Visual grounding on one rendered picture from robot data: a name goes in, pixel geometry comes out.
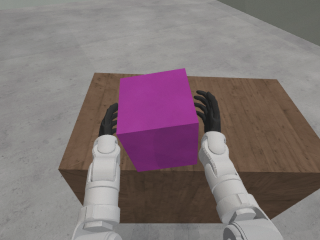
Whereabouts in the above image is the carton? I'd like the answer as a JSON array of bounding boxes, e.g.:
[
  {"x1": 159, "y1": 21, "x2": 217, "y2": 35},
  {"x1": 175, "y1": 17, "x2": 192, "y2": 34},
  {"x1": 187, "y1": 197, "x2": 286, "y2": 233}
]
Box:
[{"x1": 116, "y1": 68, "x2": 199, "y2": 172}]

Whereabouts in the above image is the right robot forearm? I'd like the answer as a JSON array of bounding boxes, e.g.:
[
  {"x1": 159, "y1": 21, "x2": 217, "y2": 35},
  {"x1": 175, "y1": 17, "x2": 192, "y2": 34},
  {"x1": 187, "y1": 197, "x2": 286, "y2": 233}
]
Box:
[{"x1": 198, "y1": 131, "x2": 284, "y2": 240}]

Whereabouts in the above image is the right robot upper arm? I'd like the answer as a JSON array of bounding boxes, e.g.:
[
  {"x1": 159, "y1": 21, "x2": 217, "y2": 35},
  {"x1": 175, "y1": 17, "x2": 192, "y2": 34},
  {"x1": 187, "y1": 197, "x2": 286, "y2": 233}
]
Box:
[{"x1": 223, "y1": 218, "x2": 283, "y2": 240}]

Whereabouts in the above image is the pedestal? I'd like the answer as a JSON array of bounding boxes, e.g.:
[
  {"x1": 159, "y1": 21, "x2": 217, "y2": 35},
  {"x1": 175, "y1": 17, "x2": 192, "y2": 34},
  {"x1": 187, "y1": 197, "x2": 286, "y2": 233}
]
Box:
[{"x1": 58, "y1": 72, "x2": 320, "y2": 224}]

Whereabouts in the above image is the left robot hand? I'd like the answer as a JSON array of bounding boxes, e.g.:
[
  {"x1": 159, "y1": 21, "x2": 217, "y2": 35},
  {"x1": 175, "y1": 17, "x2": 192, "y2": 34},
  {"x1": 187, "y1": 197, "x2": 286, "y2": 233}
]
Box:
[{"x1": 98, "y1": 102, "x2": 118, "y2": 137}]

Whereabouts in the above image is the right robot hand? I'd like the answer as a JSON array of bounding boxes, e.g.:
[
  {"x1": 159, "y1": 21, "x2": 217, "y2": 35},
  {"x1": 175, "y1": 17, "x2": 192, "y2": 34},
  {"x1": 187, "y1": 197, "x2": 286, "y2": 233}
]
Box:
[{"x1": 194, "y1": 90, "x2": 221, "y2": 133}]

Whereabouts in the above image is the left robot forearm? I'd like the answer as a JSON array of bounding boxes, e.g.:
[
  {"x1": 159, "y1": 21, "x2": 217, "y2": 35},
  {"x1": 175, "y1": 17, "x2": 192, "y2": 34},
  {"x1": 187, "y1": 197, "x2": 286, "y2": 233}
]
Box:
[{"x1": 71, "y1": 134, "x2": 121, "y2": 240}]

